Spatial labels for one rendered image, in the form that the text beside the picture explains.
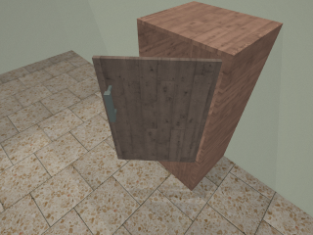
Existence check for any handle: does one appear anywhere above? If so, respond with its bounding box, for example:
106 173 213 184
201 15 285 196
104 85 117 122

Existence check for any cupboard door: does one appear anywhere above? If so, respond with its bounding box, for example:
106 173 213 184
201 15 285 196
92 55 222 163

